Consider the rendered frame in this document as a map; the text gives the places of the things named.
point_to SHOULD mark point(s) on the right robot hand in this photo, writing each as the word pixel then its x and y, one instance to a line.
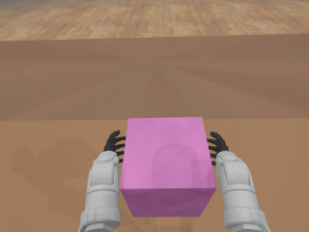
pixel 219 143

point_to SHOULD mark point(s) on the carton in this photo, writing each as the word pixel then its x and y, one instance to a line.
pixel 167 170

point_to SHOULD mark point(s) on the left robot hand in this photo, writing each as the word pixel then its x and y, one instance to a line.
pixel 111 141

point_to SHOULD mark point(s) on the robot right forearm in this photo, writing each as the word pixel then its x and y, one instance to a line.
pixel 241 208

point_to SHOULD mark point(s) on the robot left forearm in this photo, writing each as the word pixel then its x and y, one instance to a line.
pixel 101 213

